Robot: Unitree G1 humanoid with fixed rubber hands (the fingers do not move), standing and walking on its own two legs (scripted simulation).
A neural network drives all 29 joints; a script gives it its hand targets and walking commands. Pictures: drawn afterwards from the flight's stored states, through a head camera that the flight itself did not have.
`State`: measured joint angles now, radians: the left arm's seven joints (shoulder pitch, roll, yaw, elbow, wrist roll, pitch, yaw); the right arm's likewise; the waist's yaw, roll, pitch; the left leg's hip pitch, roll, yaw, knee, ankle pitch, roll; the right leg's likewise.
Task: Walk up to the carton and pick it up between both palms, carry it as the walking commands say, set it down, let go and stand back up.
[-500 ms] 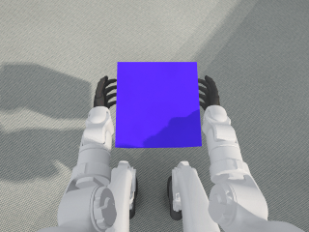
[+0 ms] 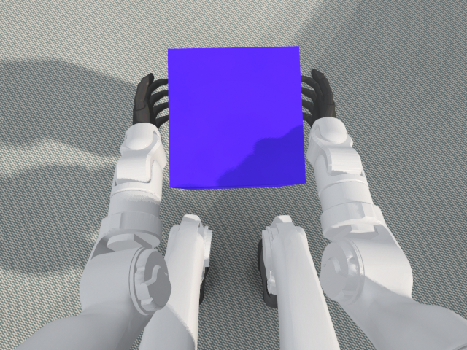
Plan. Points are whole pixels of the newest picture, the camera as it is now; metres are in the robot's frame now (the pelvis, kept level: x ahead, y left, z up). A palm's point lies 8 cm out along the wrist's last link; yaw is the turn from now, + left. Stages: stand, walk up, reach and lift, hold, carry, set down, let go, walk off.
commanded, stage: set down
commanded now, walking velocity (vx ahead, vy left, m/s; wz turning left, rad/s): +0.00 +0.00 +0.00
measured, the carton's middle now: (233, 133) +0.46 +0.01 -0.16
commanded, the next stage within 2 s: none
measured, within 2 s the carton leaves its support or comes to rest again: rests again in 1.88 s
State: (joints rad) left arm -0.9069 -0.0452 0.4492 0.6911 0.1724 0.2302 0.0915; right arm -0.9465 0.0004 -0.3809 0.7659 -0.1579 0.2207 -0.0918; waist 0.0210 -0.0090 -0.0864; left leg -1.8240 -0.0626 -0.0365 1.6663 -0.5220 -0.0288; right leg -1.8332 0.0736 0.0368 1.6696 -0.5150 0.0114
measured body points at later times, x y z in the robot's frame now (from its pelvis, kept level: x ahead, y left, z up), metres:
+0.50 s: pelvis -0.01 +0.00 -0.07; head +0.29 +0.00 +0.26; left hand +0.49 +0.16 -0.18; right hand +0.51 -0.14 -0.18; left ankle +0.09 +0.12 -0.50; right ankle +0.09 -0.11 -0.50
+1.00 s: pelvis -0.01 +0.00 -0.12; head +0.34 +0.00 +0.16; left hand +0.52 +0.16 -0.27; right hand +0.53 -0.13 -0.27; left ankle +0.09 +0.12 -0.50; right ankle +0.09 -0.11 -0.50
